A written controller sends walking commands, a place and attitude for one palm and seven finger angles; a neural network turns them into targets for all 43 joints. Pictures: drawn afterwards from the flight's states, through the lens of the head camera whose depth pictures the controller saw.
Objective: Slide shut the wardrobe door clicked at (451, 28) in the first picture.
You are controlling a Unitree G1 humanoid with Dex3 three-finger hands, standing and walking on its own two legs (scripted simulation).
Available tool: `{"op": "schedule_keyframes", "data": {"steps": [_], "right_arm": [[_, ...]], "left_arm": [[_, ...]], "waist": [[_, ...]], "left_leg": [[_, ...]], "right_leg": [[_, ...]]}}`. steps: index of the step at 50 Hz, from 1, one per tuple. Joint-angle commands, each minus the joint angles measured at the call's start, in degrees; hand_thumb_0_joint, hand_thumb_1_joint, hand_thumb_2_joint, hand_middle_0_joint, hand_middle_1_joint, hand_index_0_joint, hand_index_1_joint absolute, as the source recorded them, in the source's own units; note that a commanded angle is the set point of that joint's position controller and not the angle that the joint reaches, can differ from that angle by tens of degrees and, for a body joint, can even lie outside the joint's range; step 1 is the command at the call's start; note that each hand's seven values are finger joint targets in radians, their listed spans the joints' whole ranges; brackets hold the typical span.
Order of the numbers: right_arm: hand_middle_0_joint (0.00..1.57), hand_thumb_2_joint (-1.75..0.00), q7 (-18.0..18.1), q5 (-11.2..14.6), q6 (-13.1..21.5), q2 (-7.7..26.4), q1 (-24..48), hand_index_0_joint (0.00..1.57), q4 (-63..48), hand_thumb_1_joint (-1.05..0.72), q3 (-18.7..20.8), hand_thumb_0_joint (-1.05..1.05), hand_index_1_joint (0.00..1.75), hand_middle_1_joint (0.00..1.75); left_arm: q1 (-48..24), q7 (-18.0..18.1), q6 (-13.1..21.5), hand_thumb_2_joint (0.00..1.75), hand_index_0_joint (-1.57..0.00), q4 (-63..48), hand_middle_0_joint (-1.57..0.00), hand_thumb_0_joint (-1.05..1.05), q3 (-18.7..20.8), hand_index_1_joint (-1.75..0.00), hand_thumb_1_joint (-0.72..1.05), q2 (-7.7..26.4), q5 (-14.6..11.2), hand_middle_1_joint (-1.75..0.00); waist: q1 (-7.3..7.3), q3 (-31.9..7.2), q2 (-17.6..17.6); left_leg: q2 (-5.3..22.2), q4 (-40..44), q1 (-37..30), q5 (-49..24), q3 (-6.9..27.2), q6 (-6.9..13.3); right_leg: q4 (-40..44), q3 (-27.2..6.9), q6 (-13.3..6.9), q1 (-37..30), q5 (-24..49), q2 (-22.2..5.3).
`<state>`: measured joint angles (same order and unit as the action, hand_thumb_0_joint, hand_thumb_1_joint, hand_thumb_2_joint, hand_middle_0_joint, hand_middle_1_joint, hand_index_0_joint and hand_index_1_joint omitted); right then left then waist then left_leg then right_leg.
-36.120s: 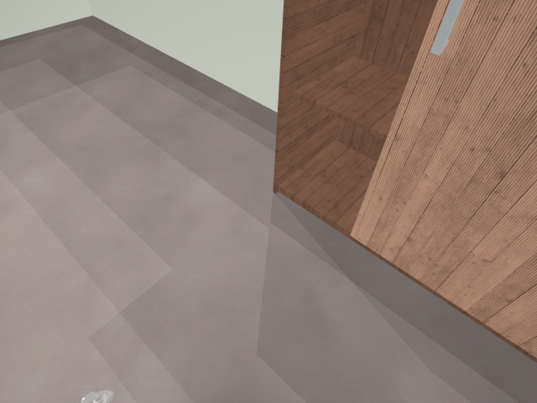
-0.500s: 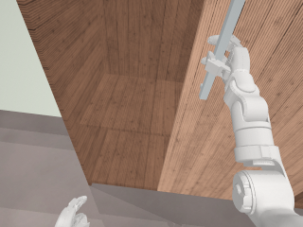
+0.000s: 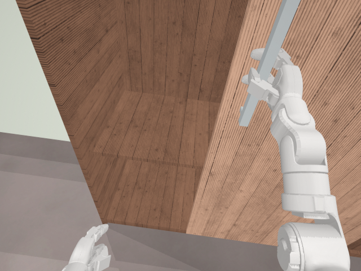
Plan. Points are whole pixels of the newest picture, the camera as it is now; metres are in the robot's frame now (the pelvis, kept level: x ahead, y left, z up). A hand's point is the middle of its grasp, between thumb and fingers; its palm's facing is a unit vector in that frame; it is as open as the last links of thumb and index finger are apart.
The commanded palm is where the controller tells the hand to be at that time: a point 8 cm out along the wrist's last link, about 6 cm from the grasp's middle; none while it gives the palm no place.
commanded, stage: tug the door sideways, standing still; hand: right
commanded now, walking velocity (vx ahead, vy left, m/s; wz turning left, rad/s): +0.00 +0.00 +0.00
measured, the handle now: (261, 67) +0.46 -0.12 +0.27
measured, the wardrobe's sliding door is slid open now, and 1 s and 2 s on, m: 0.44 0.39 0.26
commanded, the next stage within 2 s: step sideways, sliding the door along in 0.66 s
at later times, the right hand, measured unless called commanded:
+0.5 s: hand (249, 83) +0.41 -0.09 +0.26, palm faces +0.10 +0.99 -0.06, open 5.8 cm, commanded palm +0.39 -0.09 +0.25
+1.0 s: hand (230, 85) +0.42 -0.05 +0.25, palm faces +0.00 +0.99 -0.13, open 6.4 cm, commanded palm +0.41 -0.10 +0.25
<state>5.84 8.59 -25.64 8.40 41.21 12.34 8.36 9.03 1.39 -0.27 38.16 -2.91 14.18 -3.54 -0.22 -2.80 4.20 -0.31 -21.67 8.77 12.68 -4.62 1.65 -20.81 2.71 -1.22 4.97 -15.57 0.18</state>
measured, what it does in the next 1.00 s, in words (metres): stands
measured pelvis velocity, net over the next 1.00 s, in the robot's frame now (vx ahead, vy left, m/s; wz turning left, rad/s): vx -0.03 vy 0.01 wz -0.02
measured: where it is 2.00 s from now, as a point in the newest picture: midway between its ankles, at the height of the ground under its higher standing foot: outside the picture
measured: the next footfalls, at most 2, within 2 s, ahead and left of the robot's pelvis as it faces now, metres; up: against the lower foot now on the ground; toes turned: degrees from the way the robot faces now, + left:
right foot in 1.36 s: +0.00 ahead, -0.05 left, +0.00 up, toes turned -14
left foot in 1.70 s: +0.16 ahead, +0.41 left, +0.00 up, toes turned -11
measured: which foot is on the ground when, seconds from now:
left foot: down 0.00-1.00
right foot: down 0.00-1.00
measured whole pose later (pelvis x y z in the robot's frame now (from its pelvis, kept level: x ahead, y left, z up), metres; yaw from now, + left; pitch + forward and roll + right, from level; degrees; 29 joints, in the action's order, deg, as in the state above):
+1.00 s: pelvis -0.03 +0.01 -0.01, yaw -1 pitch +0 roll -2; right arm 7.2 5.1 2.4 9.3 51.8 29.0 0.7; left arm 11.9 1.9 3.2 40.3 -1.0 10.5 -0.9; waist -1.0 4.2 1.7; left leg 0.7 -37.3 18.6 21.0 -1.2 1.5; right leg -28.6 2.3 -1.5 12.3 -16.6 2.4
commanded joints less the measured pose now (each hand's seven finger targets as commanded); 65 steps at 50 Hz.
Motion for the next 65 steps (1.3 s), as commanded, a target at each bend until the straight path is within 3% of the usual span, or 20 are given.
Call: {"op": "schedule_keyframes", "data": {"steps": [1,4,9,16,28,37,38,39,40,42,45,49,51,53,54,56,58,60,62,65], "right_arm": [[0.45,-0.9,-1.3,0.9,1.1,4.5,21.9,0.45,-15.0,-0.9,-1.4,0.0,1.4,1.4],[0.45,-0.9,-0.1,0.2,-0.6,4.7,29.3,0.45,-8.9,-0.9,-1.9,0.0,1.4,1.4],[0.45,-0.9,1.3,-0.4,-0.9,-0.7,32.4,0.45,-9.0,-0.9,-6.3,0.0,1.4,1.4],[0.45,-0.9,1.8,-0.8,1.9,-6.2,39.5,0.45,-7.3,-0.9,-11.5,0.0,1.4,1.4],[0.45,-0.9,3.2,-0.6,8.0,-15.0,51.5,0.45,-0.2,-0.9,-18.7,0.0,1.4,1.4],[0.45,-0.9,5.1,-0.3,12.0,-17.2,55.9,0.45,6.2,-0.9,-19.2,0.0,1.4,1.4],[0.45,-0.9,5.4,-0.4,12.5,-16.0,57.9,0.45,5.7,-0.9,-18.3,0.0,1.4,1.4],[0.45,-0.9,5.0,-3.8,23.2,16.7,52.3,0.45,1.6,-0.9,0.5,0.0,1.4,1.4],[0.45,-0.9,3.1,-4.9,27.4,9.7,50.0,0.45,4.3,-0.9,-5.5,0.0,1.4,1.4],[0.45,-0.9,1.4,-4.5,31.1,3.2,45.7,0.45,5.1,-0.9,-8.5,0.0,1.4,1.4],[0.45,-0.9,-0.3,-4.5,35.0,5.4,46.4,0.45,1.0,-0.9,-8.0,0.0,1.4,1.4],[0.45,-0.9,-0.7,-4.4,36.7,9.1,49.0,0.45,-1.9,-0.9,-6.3,0.0,1.4,1.4],[0.45,-0.9,-1.2,-5.0,37.2,7.9,49.2,0.45,-6.0,-0.9,-6.8,0.0,1.4,1.4],[0.45,-0.9,-1.7,-5.4,37.3,8.3,47.5,0.45,-5.7,-0.9,-6.0,0.0,1.4,1.4],[0.45,-0.9,-1.8,-5.3,36.8,9.9,45.5,0.45,-3.9,-0.9,-5.3,0.0,1.4,1.4],[0.45,-0.9,-2.7,-5.6,36.3,10.7,46.5,0.45,-5.0,-0.9,-3.6,0.0,1.4,1.4],[0.45,-0.9,-3.0,-5.6,37.5,8.4,44.3,0.45,-4.1,-0.9,-4.8,0.0,1.4,1.4],[0.45,-0.9,-3.5,-6.3,38.5,2.0,46.2,0.45,-7.9,-0.9,-11.7,0.0,1.4,1.4],[0.45,-0.9,-3.1,-6.5,39.3,0.6,47.7,0.45,-8.6,-0.9,-13.7,0.0,1.4,1.4],[0.45,-0.9,-2.6,-6.6,39.2,-1.8,47.4,0.45,-9.8,-0.9,-16.8,0.0,1.4,1.4]], "left_arm": [[-9.7,0.1,1.9,0.9,-0.2,-9.1,-0.2,0.0,2.0,-0.3,0.9,5.2,0.1,-0.3],[-8.4,0.6,1.5,0.9,-0.2,-6.9,-0.2,0.0,2.0,-0.3,0.9,5.6,0.2,-0.3],[-8.3,0.2,1.5,0.9,-0.2,-6.2,-0.2,0.0,2.1,-0.3,0.9,4.9,0.3,-0.3],[-7.9,-0.4,1.6,0.9,-0.2,-5.9,-0.2,0.0,2.3,-0.3,0.9,4.3,0.6,-0.3],[-5.5,-1.4,4.0,0.9,-0.2,-3.6,-0.2,0.0,2.5,-0.3,0.9,3.5,1.2,-0.3],[-3.0,-1.9,6.5,0.9,-0.2,-1.4,-0.2,0.0,3.1,-0.3,0.9,3.7,1.4,-0.3],[-2.9,-1.9,6.7,0.9,-0.2,-1.2,-0.2,0.0,3.2,-0.3,0.9,3.9,1.4,-0.3],[1.0,-1.2,5.8,0.9,-0.2,-3.6,-0.2,0.0,3.5,-0.3,0.9,6.1,2.5,-0.3],[-2.8,-0.7,5.4,0.9,-0.2,-2.6,-0.2,0.0,3.1,-0.3,0.9,4.7,3.2,-0.3],[-3.5,-0.1,5.6,0.9,-0.2,-3.8,-0.2,0.0,3.4,-0.3,0.9,3.8,3.0,-0.3],[-4.5,1.0,5.7,0.9,-0.2,-5.2,-0.2,0.0,3.9,-0.3,0.9,4.1,2.9,-0.3],[-1.7,1.0,5.7,0.9,-0.2,-5.4,-0.2,0.0,4.8,-0.3,0.9,3.5,2.4,-0.3],[-2.0,0.5,5.3,0.9,-0.2,-5.6,-0.2,0.0,4.5,-0.3,0.9,3.0,2.7,-0.3],[-2.1,0.3,4.6,0.9,-0.2,-6.3,-0.2,0.0,4.9,-0.3,0.9,3.1,2.4,-0.3],[-2.2,0.3,4.2,0.9,-0.2,-6.3,-0.2,0.0,5.8,-0.3,0.9,3.6,1.7,-0.3],[-4.0,0.4,3.8,0.9,-0.2,-6.4,-0.2,0.0,6.4,-0.3,0.9,2.8,1.4,-0.3],[-4.6,0.8,4.6,0.9,-0.2,-5.8,-0.2,0.0,6.2,-0.3,0.9,1.6,1.4,-0.3],[-6.5,0.7,5.1,0.9,-0.2,-6.3,-0.2,0.0,4.8,-0.3,0.9,-0.5,1.9,-0.3],[-6.7,0.7,4.8,0.9,-0.2,-6.6,-0.2,0.0,5.0,-0.3,0.9,-0.5,2.0,-0.3],[-6.7,0.5,4.0,0.9,-0.2,-7.5,-0.2,0.0,6.1,-0.3,0.9,0.5,1.4,-0.3]], "waist": [[0.81,-17.3,-7.3],[-0.52,-13.6,-7.7],[-1.21,-16.4,-4.4],[-2.79,-17.7,-6.3],[-4.43,-17.6,-2.7],[-4.53,-17.4,-4.0],[-4.52,-18.3,-3.8],[-1.51,-13.4,-1.9],[-1.53,-12.2,-6.0],[-1.09,-12.6,-8.0],[-1.34,-13.9,-1.7],[-1.73,-15.9,1.2],[-2.67,-17.0,2.2],[-1.95,-19.0,-1.7],[-1.08,-19.9,-9.2],[-0.65,-14.8,-24.0],[0.76,-12.5,-16.9],[-0.75,-13.3,-9.9],[-0.61,-15.3,-10.2],[-0.33,-18.2,-10.2]], "left_leg": [[0.4,-1.4,-9.9,-29.0,1.6,0.3],[0.2,-0.9,-6.3,-26.5,1.5,0.3],[0.3,-2.3,-5.4,-27.5,1.3,0.7],[0.2,-2.8,-3.4,-25.1,1.1,0.8],[-0.3,-2.8,2.8,-17.0,0.8,1.2],[-0.4,-2.8,4.5,-13.4,0.8,1.1],[-0.4,-2.7,4.3,-13.7,0.9,1.1],[3.4,-2.2,2.9,-5.3,3.7,-0.4],[3.7,-2.9,0.9,-2.5,3.6,-0.8],[3.0,-5.1,1.7,-1.4,2.9,-0.9],[1.6,-14.2,8.4,3.0,3.2,-0.7],[1.8,-19.0,18.3,12.1,5.9,0.3],[1.4,-12.7,15.7,8.4,6.4,0.6],[1.7,-0.8,1.4,-4.6,5.8,0.8],[4.7,1.1,-8.8,-19.0,7.6,1.8],[13.9,2.1,-14.2,-31.6,16.6,6.5],[15.0,-0.6,-14.5,-36.4,16.2,5.8],[13.1,-1.9,-16.1,-41.9,12.1,6.5],[12.3,-2.8,-18.4,-44.0,10.4,6.6],[11.0,-6.3,-20.4,-51.5,9.1,2.9]], "right_leg": [[-1.7,-2.4,-1.0,-3.5,28.7,0.2],[-2.2,-2.7,-1.1,-2.5,27.0,0.4],[-3.6,-3.2,-0.5,-4.8,30.0,0.4],[-3.9,-4.5,-0.3,-6.6,28.8,0.2],[-3.6,-7.5,1.4,-9.0,25.6,-0.4],[-2.6,-8.1,2.0,-7.1,20.5,-0.3],[-2.8,-8.0,2.0,-7.5,20.8,-0.2],[-2.5,-7.0,-1.3,1.8,12.9,-3.0],[-1.1,-7.3,-1.9,5.2,8.5,-3.4],[-0.1,-8.9,-2.8,3.4,7.7,-5.6],[0.1,-17.2,-5.1,-2.0,12.6,-12.6],[-4.9,-22.7,-8.3,-15.9,34.9,-17.4],[-10.0,-18.4,-7.6,-19.2,42.2,-16.3],[-16.1,-10.0,-4.1,-11.6,41.4,-12.1],[-21.4,-5.6,-2.3,-1.6,34.8,-8.4],[-32.9,-1.6,0.6,13.8,-7.3,-0.1],[-37.1,-3.6,0.4,17.7,-12.0,-1.1],[-30.3,-1.4,0.9,16.0,-9.0,-1.0],[-23.4,1.1,1.4,14.6,-5.9,-0.6],[-11.7,2.4,0.7,9.7,1.7,-1.6]]}}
